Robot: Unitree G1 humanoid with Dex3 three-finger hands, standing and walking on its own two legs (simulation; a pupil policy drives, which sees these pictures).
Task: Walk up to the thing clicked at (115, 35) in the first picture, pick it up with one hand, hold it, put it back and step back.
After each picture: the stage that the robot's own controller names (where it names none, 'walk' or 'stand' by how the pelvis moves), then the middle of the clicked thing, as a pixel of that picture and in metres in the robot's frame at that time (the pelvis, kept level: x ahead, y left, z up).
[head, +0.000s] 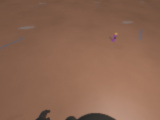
stand; (114, 37) +2.26 -0.61 -0.65
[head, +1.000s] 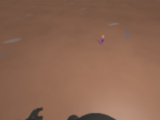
walk; (102, 40) +2.18 -0.10 -0.62
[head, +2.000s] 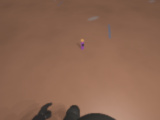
walk; (82, 44) +1.56 +0.28 -0.65
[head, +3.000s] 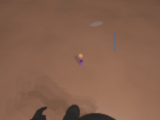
walk; (80, 60) +1.04 +0.24 -0.64
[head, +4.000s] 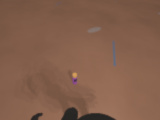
walk; (74, 78) +0.64 +0.21 -0.63
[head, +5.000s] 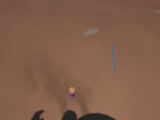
stand; (72, 93) +0.42 +0.18 -0.63
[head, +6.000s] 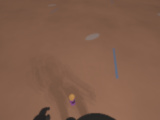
stand; (72, 100) +0.36 +0.20 -0.65
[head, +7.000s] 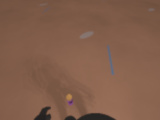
stand; (69, 100) +0.35 +0.23 -0.65
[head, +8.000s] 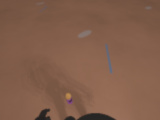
stand; (69, 98) +0.35 +0.25 -0.65
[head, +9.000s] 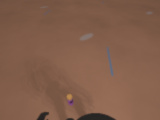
stand; (70, 99) +0.37 +0.23 -0.66
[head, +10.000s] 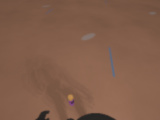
stand; (71, 100) +0.36 +0.21 -0.66
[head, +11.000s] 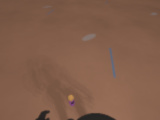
stand; (71, 100) +0.36 +0.21 -0.66
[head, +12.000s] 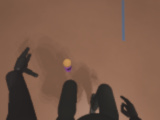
go down; (67, 66) +0.45 +0.19 -0.37
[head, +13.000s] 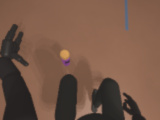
go down; (65, 59) +0.46 +0.21 -0.27
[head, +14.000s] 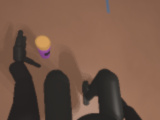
close in; (44, 49) +0.45 +0.25 -0.18
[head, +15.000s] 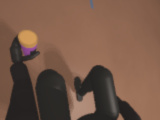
close; (29, 47) +0.45 +0.27 -0.16
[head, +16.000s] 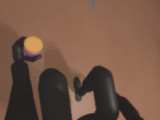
lift; (32, 50) +0.42 +0.26 -0.17
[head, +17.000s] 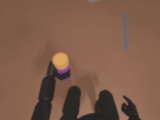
lift; (63, 69) +0.34 +0.19 +0.03
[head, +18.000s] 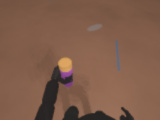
hold; (67, 74) +0.31 +0.17 +0.04
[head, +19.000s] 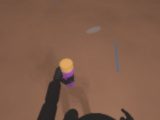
hold; (68, 75) +0.32 +0.16 +0.04
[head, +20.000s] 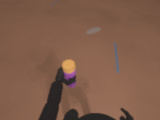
crouch; (70, 75) +0.32 +0.15 +0.04
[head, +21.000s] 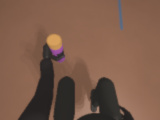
crouch; (57, 51) +0.47 +0.20 -0.05
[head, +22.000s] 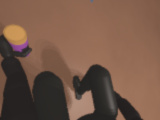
lower; (20, 45) +0.46 +0.28 -0.17
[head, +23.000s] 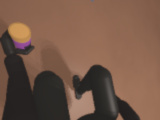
lower; (23, 42) +0.46 +0.28 -0.17
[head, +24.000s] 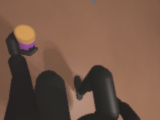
lower; (27, 43) +0.46 +0.27 -0.16
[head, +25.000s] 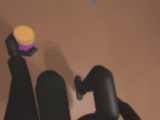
lower; (27, 44) +0.46 +0.27 -0.16
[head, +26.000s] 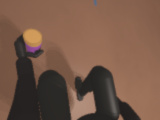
loosen; (33, 46) +0.45 +0.25 -0.16
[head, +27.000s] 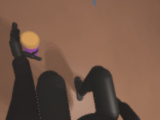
withdraw; (31, 47) +0.45 +0.26 -0.18
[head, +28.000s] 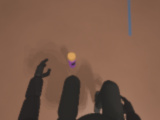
walk; (72, 61) +0.48 +0.19 -0.30
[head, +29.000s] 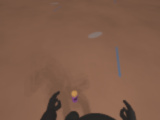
stand; (74, 96) +0.40 +0.16 -0.59
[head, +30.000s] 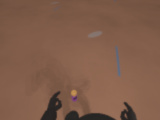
stand; (74, 96) +0.41 +0.17 -0.60
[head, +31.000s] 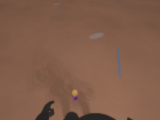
stand; (75, 96) +0.42 +0.17 -0.62
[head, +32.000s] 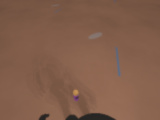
walk; (76, 95) +0.43 +0.17 -0.65
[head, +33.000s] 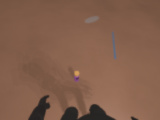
walk; (76, 76) +0.57 +0.15 -0.64
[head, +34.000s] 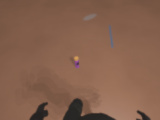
walk; (76, 62) +0.85 +0.28 -0.62
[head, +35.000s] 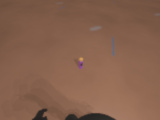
stand; (80, 63) +1.04 +0.19 -0.64
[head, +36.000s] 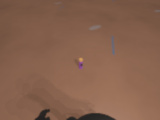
stand; (80, 63) +1.03 +0.20 -0.66
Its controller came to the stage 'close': yes
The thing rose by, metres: 0.69
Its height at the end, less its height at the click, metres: +0.00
